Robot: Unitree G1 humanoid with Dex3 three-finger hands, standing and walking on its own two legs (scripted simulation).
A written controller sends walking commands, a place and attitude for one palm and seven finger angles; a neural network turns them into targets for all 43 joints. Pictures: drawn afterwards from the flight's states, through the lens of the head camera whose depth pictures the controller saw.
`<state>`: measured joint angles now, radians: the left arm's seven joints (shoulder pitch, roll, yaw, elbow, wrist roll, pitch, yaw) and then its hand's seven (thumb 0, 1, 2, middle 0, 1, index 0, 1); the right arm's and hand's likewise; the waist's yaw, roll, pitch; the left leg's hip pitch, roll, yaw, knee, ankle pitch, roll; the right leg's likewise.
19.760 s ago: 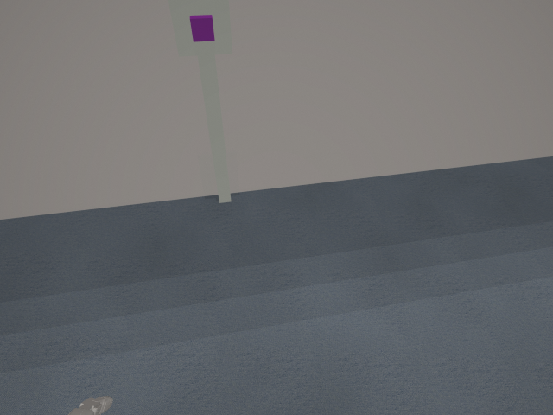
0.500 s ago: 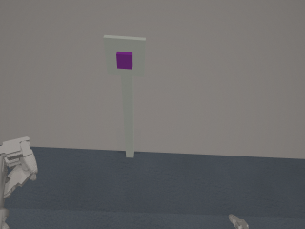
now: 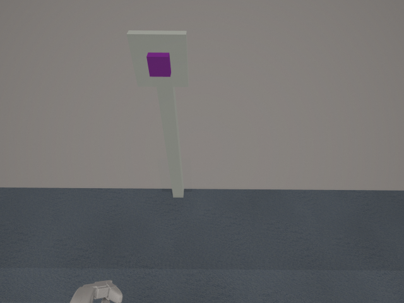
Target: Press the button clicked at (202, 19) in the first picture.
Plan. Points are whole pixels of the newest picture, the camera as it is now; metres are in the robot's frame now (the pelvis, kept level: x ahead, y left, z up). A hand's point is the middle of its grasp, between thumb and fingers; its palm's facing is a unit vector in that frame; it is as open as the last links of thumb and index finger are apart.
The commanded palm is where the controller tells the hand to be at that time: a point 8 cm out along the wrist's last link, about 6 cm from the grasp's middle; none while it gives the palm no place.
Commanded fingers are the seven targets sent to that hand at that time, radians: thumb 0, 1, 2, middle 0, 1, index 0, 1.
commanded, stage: let the arm hang, fingers relaxed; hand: left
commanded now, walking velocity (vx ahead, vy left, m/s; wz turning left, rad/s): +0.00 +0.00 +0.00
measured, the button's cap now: (159, 64) +0.79 +0.16 +0.10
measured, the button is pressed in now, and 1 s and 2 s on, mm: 0 0 0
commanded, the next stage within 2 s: stand and wait in 0.88 s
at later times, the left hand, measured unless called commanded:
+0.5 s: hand out of the picture +0.01 +0.18 -0.14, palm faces +0.02 -0.98 -0.21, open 6.7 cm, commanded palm none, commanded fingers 0.00 0.90 0.90 -0.20 -0.30 -0.20 -0.30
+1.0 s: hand out of the picture +0.00 +0.18 -0.15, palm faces +0.01 -0.98 -0.18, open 7.3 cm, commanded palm none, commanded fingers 0.00 0.90 0.90 -0.20 -0.30 -0.20 -0.30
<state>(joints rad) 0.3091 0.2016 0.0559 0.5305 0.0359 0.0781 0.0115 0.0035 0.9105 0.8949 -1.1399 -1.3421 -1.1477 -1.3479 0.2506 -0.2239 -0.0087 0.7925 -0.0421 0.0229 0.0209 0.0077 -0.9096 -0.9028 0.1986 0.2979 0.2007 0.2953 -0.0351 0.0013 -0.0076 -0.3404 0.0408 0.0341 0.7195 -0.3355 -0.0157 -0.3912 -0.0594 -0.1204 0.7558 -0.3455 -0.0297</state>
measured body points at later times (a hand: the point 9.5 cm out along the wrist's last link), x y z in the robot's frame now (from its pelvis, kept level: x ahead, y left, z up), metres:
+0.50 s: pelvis +0.00 +0.01 +0.03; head +0.01 -0.01 +0.48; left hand +0.01 +0.23 -0.13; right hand -0.01 -0.20 -0.14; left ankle +0.01 +0.14 -0.71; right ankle +0.04 -0.10 -0.71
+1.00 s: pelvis +0.00 +0.02 +0.03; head +0.02 +0.01 +0.48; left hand +0.00 +0.24 -0.13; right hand -0.04 -0.18 -0.14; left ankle +0.01 +0.14 -0.71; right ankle +0.04 -0.10 -0.71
